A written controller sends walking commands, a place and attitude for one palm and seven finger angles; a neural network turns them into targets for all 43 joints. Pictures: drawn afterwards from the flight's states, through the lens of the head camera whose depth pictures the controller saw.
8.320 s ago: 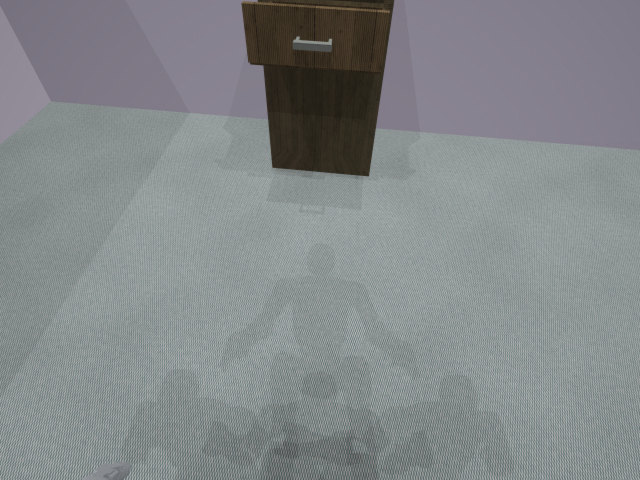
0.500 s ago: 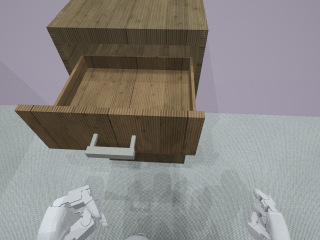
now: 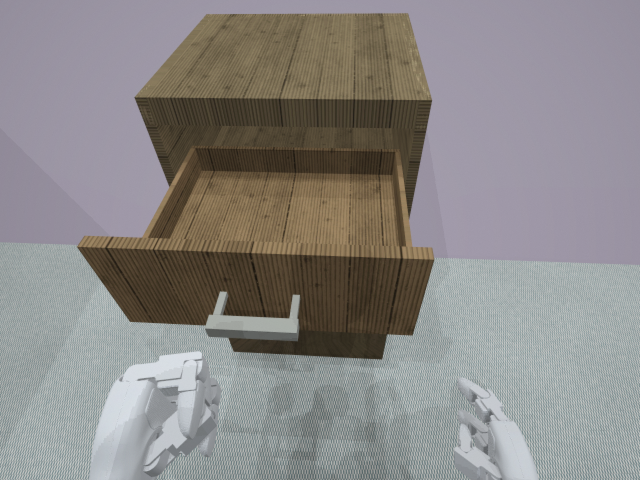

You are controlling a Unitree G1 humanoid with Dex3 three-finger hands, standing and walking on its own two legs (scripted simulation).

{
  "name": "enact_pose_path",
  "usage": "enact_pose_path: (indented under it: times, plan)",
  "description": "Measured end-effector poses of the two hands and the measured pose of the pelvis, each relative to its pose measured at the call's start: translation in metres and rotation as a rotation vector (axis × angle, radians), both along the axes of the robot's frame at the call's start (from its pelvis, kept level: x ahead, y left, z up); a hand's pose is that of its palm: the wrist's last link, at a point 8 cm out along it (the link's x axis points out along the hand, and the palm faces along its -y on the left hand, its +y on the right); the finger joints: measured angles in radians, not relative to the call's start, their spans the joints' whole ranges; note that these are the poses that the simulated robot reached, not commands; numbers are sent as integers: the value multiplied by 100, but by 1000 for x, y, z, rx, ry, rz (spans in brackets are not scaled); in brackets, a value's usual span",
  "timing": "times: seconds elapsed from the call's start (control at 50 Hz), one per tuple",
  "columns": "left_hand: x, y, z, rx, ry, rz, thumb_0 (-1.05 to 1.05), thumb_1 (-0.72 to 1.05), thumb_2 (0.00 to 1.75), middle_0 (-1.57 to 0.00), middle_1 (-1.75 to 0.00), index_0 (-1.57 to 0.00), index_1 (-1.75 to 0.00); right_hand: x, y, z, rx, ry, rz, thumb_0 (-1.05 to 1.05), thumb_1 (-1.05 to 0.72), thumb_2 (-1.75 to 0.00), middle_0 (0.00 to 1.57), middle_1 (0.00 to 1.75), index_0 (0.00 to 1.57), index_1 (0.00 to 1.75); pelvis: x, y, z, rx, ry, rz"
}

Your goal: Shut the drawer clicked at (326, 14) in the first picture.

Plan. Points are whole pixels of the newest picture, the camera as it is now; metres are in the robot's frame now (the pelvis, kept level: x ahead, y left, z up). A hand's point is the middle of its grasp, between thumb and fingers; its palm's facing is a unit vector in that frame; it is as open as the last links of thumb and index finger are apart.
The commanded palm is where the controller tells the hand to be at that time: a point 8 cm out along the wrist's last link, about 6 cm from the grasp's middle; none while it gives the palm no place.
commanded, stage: raise the hand and make a fist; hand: left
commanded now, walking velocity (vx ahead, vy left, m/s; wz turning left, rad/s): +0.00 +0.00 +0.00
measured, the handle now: (256, 314) +0.33 +0.12 +0.03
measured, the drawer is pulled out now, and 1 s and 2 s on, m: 0.30 0.30 0.30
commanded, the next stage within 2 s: bring the fist close to the handle in 0.32 s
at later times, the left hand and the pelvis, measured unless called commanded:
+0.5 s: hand (255, 424) +0.16 +0.08 +0.12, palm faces -0.01 -1.00 -0.02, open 3.2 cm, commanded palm +0.12 +0.14 +0.12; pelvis +0.01 -0.03 +0.00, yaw +0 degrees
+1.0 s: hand (258, 413) +0.18 +0.09 +0.07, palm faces +0.03 -1.00 -0.03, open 3.2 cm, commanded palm +0.16 +0.14 +0.07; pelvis +0.01 -0.05 -0.01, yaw +1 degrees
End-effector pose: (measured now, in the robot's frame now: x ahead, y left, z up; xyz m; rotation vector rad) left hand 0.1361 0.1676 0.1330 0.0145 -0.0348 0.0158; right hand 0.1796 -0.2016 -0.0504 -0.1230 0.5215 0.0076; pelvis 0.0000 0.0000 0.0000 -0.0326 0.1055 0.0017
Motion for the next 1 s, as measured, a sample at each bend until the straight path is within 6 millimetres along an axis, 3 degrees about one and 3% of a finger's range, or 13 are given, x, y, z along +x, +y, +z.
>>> enact_pose_path:
  times: [0.18,0.36,0.5,0.62,0.76,1.0]
  plan:
    - [-3,-12,-12,-3,84,-27,1,90,90,-140,-160,-140,-160,-7,-22,-1,-29,31,-46,2,-90,-90,20,30,20,30,3,-7,2,8,2,-3]
    - [-1,-21,-1,-11,6,11,1,90,90,-140,-160,-140,-160,1,-34,1,-25,-7,-34,2,-90,-90,20,30,20,30,4,-19,0,11,8,4]
    - [1,-38,-10,10,55,-24,1,90,90,-140,-160,-140,-160,7,-42,0,-11,-8,-30,2,-90,-90,20,30,20,30,5,-31,0,22,9,4]
    - [8,-35,-29,22,93,17,1,90,89,-140,-160,-140,-160,7,-52,-5,-25,16,-18,1,-90,-90,20,30,20,30,4,-42,-2,28,24,8]
    - [22,-38,-33,20,44,11,1,90,90,-140,-160,-140,-160,2,-69,-15,-44,57,-32,1,-90,-90,20,30,20,30,7,-50,-4,32,50,10]
    - [26,-29,-60,17,91,14,1,90,89,-140,-160,-140,-160,-9,-82,-23,-76,114,-78,2,-90,-90,20,30,20,30,5,-49,-7,35,73,4]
